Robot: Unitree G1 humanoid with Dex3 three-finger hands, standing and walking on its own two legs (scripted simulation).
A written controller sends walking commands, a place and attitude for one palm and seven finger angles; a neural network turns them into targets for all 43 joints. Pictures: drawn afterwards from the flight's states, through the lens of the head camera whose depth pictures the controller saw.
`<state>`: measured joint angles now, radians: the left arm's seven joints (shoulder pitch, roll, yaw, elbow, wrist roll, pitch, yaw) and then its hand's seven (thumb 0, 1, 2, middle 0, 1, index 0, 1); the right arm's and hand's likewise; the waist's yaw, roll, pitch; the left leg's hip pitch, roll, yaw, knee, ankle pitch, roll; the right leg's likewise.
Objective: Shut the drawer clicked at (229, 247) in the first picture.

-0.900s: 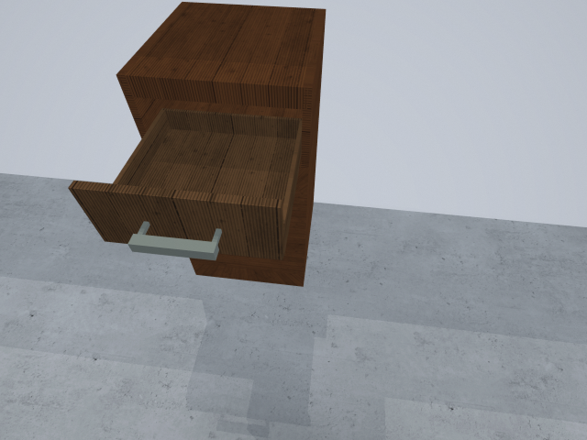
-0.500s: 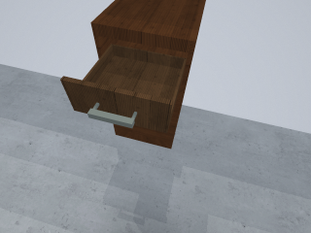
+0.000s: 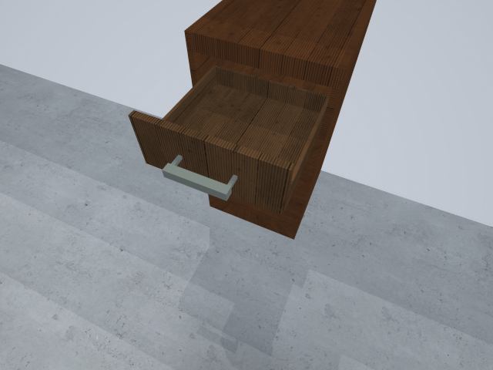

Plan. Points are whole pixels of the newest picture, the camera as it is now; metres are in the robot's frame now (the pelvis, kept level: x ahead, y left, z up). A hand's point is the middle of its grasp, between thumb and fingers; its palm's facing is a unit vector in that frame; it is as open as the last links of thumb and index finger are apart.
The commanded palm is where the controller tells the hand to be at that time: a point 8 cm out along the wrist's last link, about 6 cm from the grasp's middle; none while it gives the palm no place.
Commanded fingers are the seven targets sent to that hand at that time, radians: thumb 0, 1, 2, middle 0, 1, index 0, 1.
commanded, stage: stand and wait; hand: left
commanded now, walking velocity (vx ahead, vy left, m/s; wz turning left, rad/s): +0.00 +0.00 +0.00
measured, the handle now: (201, 175) +0.50 +0.15 -0.05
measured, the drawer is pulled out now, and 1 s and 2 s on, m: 0.30 0.30 0.30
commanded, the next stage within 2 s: look at it before walking up in 0.34 s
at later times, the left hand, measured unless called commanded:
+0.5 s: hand out of the picture +0.00 +0.15 -0.17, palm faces +0.02 -0.98 -0.18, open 7.3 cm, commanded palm none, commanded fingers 0.00 0.90 0.90 -0.20 -0.30 -0.20 -0.30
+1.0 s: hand out of the picture -0.01 +0.14 -0.17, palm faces +0.04 -0.99 -0.16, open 7.3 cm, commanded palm none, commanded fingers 0.00 0.90 0.90 -0.20 -0.30 -0.20 -0.30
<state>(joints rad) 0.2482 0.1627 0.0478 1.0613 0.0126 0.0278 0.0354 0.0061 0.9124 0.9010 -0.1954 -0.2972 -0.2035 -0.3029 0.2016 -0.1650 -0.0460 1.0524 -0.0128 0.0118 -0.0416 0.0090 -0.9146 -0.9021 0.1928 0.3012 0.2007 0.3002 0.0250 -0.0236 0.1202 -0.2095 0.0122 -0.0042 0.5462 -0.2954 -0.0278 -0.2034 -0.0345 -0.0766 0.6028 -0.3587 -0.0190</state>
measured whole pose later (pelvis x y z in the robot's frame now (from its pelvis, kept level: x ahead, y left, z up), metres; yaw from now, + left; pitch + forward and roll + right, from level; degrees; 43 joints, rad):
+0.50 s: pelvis +0.00 -0.01 +0.01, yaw -1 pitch -2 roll +0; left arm 0.26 0.13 0.02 1.14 0.00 -0.01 0.03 0.01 0.92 0.90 -0.20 -0.30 -0.20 -0.30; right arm 0.30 -0.09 -0.02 1.16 0.00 0.01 -0.05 0.01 -0.92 -0.90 0.19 0.30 0.20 0.30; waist 0.00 0.00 0.09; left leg -0.14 0.07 0.01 0.41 -0.24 -0.05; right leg -0.12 0.03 -0.07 0.42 -0.26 -0.05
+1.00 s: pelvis +0.01 -0.01 +0.01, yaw -1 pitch -2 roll +0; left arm 0.30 0.10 0.02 1.15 0.01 -0.01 0.04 0.00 0.91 0.90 -0.19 -0.30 -0.20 -0.30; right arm 0.31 -0.08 -0.02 1.15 0.00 0.00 -0.05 0.01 -0.91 -0.90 0.19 0.30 0.20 0.30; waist 0.00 0.00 0.08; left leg -0.14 0.06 0.01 0.41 -0.24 -0.05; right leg -0.12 0.02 -0.07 0.42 -0.27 -0.04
